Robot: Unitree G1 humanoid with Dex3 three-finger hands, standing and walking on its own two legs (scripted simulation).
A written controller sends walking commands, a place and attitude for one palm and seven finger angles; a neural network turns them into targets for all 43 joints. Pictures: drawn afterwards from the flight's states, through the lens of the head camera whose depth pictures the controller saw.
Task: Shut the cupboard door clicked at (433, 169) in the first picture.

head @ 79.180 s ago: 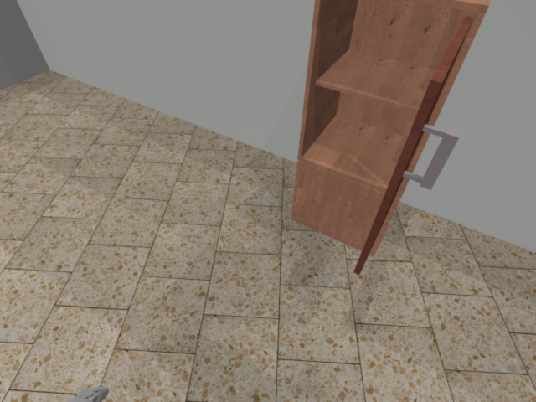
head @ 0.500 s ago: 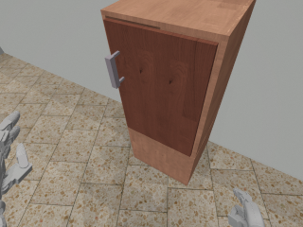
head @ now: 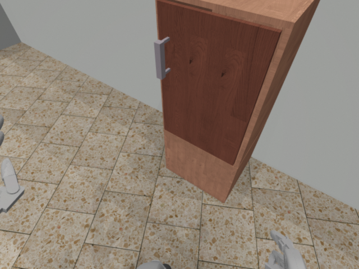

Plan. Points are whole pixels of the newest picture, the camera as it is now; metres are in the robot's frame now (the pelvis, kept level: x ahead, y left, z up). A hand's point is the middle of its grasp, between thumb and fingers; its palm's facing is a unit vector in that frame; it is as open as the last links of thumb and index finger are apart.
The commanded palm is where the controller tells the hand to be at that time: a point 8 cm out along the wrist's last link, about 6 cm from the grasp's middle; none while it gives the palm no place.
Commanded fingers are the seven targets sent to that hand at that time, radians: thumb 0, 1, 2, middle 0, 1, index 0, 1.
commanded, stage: step back with the hand held close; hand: left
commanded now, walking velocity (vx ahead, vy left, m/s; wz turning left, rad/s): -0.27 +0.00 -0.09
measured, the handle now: (163, 58) +0.76 +0.12 +0.08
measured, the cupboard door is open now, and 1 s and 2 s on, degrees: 0 0 0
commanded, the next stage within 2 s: stop stepping back and stand still in 0.36 s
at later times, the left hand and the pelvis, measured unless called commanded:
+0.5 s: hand out of the picture +0.07 +0.28 +0.19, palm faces +0.41 -0.81 -0.42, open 7.4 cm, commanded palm +0.04 +0.31 +0.19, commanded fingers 0.00 0.90 0.90 -0.20 -0.30 -0.20 -0.30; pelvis -0.12 +0.03 +0.00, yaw -4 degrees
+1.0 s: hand out of the picture -0.01 +0.33 +0.18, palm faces +0.46 -0.80 -0.39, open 7.4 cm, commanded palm -0.07 +0.35 +0.19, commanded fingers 0.00 0.90 0.90 -0.20 -0.30 -0.20 -0.30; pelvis -0.23 +0.07 +0.01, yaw -5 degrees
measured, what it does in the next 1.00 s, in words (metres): walks backwards: right foot, then left foot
